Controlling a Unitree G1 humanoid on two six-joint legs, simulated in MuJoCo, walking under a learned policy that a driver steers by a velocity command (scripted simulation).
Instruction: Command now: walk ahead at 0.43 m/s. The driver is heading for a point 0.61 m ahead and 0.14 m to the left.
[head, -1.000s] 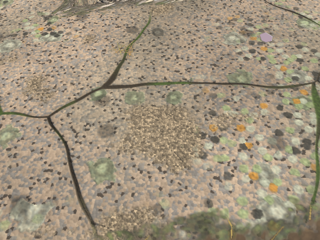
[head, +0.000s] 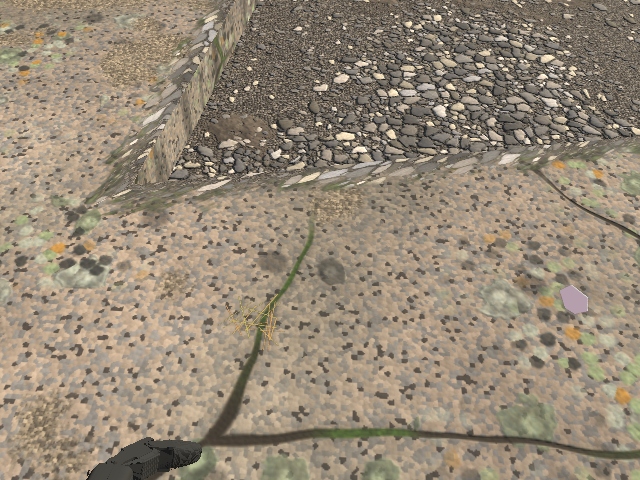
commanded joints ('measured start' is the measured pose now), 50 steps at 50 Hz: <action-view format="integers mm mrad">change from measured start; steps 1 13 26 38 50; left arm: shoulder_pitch -214 105 219 98 162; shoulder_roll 65 68 174 103 239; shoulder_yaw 31 36 77 58 103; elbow -116 72 122 17 -22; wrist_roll -16 -25 -65 -46 9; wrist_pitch -5 -48 34 49 33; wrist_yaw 3 61 130 142 119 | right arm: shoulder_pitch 131 -172 -285 -278 -294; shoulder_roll -171 -105 -198 -268 -285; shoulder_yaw -40 -57 -104 -138 -155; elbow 9 -181 -254 -359 -448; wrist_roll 32 102 63 70 66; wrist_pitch -2 57 129 150 160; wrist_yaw -1 -94 -105 -132 -122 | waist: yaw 19 18 46 60 55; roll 78 50 -82 126 -248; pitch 129 12 11 -90 -8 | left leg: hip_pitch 79 -443 -355 -209 -732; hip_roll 222 114 107 234 -14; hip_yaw -76 -78 -64 -394 -235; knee -21 798 241 119 799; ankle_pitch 958 -121 229 563 -232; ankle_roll -7 -155 -37 121 -110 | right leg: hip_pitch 73 493 587 284 749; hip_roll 54 -163 -190 63 -419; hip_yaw -82 133 41 53 496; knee -281 -573 -454 32 -580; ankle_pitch -45 543 -320 -482 -19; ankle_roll -5 -232 -93 108 -259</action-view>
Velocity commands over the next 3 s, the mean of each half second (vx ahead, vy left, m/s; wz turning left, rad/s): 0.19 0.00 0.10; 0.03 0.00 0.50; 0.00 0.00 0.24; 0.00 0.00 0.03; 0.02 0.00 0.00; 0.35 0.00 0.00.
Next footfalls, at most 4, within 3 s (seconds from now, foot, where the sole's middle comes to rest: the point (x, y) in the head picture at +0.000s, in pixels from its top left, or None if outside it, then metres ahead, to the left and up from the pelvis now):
0.10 right None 0.27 -0.11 -0.77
0.54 left None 0.30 0.13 -0.77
0.96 right None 0.32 -0.09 -0.77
1.30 left None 0.21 0.15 -0.77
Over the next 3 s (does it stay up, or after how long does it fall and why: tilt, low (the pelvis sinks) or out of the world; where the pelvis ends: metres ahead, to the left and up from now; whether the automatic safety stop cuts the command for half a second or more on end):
stays up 0.40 0.10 0.00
